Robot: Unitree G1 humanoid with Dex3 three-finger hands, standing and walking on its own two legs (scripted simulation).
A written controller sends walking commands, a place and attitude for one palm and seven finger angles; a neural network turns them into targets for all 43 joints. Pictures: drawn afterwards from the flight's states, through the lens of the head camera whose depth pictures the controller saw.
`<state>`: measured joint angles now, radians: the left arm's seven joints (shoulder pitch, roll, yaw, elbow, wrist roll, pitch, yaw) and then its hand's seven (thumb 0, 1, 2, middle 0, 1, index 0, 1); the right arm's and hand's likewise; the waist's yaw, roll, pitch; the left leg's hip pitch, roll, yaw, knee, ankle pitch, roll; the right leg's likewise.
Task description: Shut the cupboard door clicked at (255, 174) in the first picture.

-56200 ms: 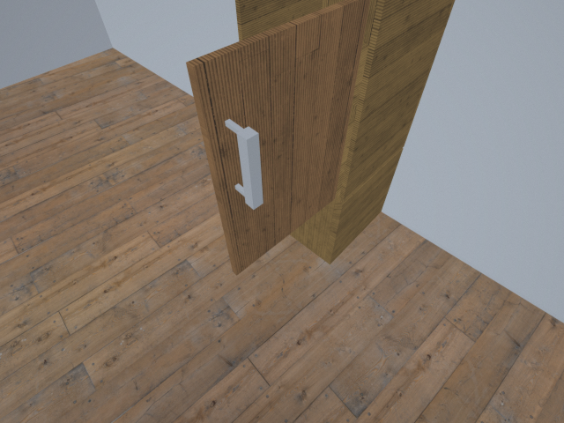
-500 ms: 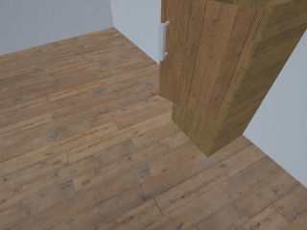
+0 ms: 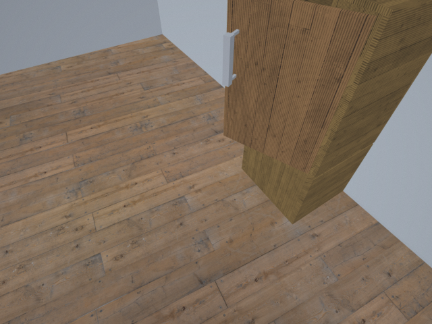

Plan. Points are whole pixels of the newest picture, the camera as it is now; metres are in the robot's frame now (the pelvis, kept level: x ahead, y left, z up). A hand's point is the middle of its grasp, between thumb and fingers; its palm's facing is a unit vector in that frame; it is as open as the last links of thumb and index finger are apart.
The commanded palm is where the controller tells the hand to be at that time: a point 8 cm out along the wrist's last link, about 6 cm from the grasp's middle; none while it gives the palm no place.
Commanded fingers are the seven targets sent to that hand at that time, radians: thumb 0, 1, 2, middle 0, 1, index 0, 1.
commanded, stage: walk to a spot facing it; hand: left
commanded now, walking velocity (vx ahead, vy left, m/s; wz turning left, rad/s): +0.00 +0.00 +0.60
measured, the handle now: (231, 58) +0.90 -0.01 +0.04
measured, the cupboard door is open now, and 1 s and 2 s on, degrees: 24 24 24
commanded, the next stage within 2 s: turn to face it in 1.66 s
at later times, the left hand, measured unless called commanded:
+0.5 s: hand out of the picture +0.01 +0.22 -0.18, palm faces +0.28 -0.93 -0.25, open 7.4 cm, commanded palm none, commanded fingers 0.00 0.90 0.90 -0.20 -0.30 -0.20 -0.30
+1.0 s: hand out of the picture -0.10 +0.20 -0.19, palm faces +0.60 -0.76 -0.24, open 7.4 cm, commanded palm none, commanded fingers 0.00 0.90 0.90 -0.20 -0.30 -0.20 -0.30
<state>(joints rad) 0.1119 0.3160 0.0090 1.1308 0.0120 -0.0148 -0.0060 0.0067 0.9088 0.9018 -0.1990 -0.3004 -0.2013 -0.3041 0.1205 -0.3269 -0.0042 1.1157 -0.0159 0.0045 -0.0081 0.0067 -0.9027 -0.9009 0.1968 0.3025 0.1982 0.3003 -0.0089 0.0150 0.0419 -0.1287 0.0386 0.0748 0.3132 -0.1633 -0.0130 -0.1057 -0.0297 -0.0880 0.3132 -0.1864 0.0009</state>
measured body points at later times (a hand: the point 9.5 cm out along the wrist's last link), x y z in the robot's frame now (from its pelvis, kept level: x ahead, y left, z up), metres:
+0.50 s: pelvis -0.01 +0.00 -0.01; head +0.04 +0.01 +0.43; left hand -0.01 +0.26 -0.16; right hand +0.07 -0.22 -0.17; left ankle +0.01 +0.12 -0.75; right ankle +0.00 -0.14 -0.71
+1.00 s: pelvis -0.02 -0.01 -0.02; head +0.01 +0.03 +0.42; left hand -0.13 +0.24 -0.17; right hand +0.22 -0.16 -0.15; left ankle -0.09 +0.10 -0.75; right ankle +0.03 -0.13 -0.70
